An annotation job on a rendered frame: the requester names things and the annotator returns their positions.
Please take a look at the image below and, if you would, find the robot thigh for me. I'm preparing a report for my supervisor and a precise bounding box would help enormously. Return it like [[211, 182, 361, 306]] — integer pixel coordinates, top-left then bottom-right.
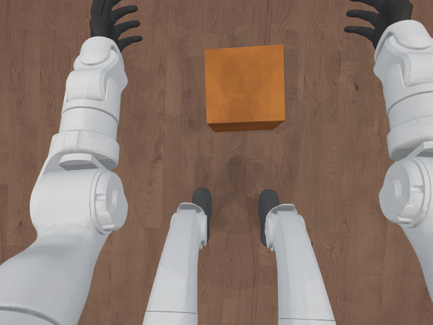
[[266, 211, 336, 325], [143, 209, 207, 325]]

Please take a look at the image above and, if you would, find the right robot upper arm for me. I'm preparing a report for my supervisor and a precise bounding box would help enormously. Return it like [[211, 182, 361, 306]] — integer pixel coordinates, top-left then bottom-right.
[[379, 156, 433, 302]]

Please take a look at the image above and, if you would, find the robot right thigh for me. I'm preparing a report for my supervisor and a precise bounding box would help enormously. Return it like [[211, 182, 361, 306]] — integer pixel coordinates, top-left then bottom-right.
[[266, 211, 336, 325]]

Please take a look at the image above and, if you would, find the robot right hand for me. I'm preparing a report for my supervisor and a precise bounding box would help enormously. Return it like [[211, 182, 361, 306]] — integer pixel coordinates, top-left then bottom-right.
[[344, 0, 413, 49]]

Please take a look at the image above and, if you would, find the carton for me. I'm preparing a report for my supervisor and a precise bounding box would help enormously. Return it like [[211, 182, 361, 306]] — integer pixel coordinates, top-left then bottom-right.
[[204, 45, 285, 132]]

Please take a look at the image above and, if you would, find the left robot forearm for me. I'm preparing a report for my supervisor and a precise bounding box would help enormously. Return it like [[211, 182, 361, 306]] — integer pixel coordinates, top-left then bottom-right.
[[30, 37, 128, 227]]

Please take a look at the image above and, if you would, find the right robot forearm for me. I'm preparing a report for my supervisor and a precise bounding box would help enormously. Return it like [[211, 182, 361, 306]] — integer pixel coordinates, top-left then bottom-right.
[[373, 20, 433, 162]]

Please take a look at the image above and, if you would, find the left robot upper arm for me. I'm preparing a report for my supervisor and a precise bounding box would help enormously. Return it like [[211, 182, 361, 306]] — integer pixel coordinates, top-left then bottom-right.
[[0, 168, 128, 325]]

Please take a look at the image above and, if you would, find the robot left hand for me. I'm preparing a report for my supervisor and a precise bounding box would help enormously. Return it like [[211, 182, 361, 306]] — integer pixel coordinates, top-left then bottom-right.
[[89, 0, 143, 52]]

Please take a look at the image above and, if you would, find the robot left thigh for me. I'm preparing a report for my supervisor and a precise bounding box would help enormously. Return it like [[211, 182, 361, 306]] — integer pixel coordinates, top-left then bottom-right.
[[143, 209, 207, 325]]

